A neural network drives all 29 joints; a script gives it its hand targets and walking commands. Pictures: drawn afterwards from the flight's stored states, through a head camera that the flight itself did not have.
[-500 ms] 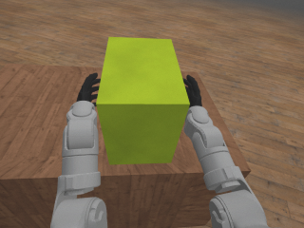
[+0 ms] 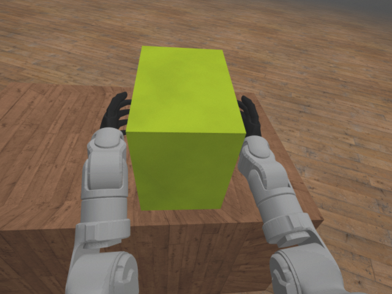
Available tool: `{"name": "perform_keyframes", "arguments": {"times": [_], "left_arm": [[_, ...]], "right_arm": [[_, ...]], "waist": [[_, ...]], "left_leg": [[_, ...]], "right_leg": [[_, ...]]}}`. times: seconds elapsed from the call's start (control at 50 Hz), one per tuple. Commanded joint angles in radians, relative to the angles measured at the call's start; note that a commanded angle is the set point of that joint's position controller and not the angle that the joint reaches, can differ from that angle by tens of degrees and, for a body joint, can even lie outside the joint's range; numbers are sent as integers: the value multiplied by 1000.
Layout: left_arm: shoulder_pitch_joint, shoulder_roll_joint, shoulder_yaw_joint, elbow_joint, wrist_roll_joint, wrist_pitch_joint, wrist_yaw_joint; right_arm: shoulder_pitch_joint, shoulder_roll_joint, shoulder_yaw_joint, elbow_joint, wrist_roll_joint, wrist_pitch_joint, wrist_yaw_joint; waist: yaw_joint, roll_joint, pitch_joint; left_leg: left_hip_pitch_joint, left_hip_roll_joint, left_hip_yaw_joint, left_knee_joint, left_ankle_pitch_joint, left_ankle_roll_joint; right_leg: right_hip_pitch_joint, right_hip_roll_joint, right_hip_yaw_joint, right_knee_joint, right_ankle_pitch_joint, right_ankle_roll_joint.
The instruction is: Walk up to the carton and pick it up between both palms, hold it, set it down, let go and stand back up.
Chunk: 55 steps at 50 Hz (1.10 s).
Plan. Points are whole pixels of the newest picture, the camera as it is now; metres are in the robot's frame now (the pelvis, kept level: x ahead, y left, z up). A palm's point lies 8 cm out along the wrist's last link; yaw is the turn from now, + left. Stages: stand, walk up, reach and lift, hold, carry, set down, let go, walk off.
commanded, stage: hold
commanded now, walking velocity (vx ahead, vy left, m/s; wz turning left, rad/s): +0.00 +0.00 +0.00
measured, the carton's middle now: (182, 129) +0.41 +0.01 +0.15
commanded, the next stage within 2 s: none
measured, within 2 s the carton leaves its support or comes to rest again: neither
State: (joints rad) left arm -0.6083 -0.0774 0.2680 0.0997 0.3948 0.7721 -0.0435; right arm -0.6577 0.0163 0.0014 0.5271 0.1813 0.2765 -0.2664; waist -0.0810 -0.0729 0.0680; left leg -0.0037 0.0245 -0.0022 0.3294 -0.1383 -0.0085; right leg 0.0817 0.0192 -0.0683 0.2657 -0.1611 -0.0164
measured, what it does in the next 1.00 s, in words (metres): stands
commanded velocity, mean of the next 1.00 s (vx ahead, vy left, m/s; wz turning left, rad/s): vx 0.00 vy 0.00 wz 0.00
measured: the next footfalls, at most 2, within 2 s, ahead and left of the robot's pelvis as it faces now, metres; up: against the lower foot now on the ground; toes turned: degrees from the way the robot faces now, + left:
none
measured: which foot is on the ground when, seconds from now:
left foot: down 0.00-1.00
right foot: down 0.00-1.00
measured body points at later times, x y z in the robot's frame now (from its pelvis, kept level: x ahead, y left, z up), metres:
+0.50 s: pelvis +0.00 +0.00 +0.00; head -0.05 +0.03 +0.45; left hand +0.37 +0.15 +0.19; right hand +0.37 -0.13 +0.18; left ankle +0.04 +0.12 -0.75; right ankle +0.01 -0.10 -0.75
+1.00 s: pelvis +0.00 +0.00 +0.00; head -0.04 +0.03 +0.45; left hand +0.37 +0.14 +0.19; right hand +0.37 -0.13 +0.18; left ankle +0.04 +0.12 -0.75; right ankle +0.01 -0.10 -0.75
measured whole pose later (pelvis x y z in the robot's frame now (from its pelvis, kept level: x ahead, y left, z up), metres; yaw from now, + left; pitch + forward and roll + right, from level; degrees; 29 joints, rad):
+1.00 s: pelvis +0.00 +0.00 +0.00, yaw +0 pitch -11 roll -1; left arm -0.60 -0.08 0.26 0.09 0.39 0.78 -0.04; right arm -0.64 0.02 0.01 0.51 0.19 0.28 -0.27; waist -0.08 -0.07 0.07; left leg 0.00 0.02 0.00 0.33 -0.14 -0.01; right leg 0.09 0.02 -0.07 0.26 -0.17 -0.02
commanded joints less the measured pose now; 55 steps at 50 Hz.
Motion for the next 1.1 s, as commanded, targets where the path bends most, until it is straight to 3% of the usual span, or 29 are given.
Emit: {"name": "perform_keyframes", "arguments": {"times": [0.0,0.14,0.3,0.38,0.48,0.7,0.9,0.94,1.08], "left_arm": [[-606,-520,-444,-88,-154,-73,-132],[-636,-526,-467,-111,-167,-83,-130],[-599,-504,-431,-85,-149,-73,-136],[-611,-520,-467,-132,-170,-84,-132],[-607,-512,-457,-116,-162,-80,-135],[-611,-528,-496,-155,-185,-87,-124],[-605,-510,-458,-123,-164,-75,-130],[-593,-514,-461,-122,-168,-76,-130],[-607,-516,-477,-129,-171,-80,-133]], "right_arm": [[-837,526,354,-364,55,-80,116],[-825,535,353,-356,54,-80,114],[-821,526,361,-356,57,-73,108],[-822,537,378,-394,65,-78,106],[-810,534,370,-376,60,-74,106],[-808,527,376,-402,68,-80,111],[-799,524,370,-356,61,-69,111],[-821,530,381,-400,68,-76,108],[-805,538,373,-395,63,-71,104]], "waist": [[-8,84,-364],[-22,101,-386],[-4,78,-357],[-12,88,-427],[-9,79,-368],[-24,104,-424],[-8,85,-367],[-2,74,-400],[-14,91,-384]], "left_leg": [[143,-45,49,-18,186,7],[158,-47,47,-10,198,2],[142,-49,50,-16,186,9],[173,-50,44,3,240,-1],[151,-48,46,-9,197,5],[178,-43,40,6,249,-7],[151,-45,46,-10,216,-1],[162,-48,48,-2,234,4],[156,-51,46,-4,209,-1]], "right_leg": [[16,34,-35,-29,135,62],[18,33,-35,-22,155,67],[25,32,-30,-26,165,69],[35,38,-37,-14,208,70],[22,33,-34,-22,169,70],[26,39,-34,-14,188,65],[25,39,-36,-21,170,67],[40,35,-30,-19,209,71],[26,33,-34,-21,183,70]]}}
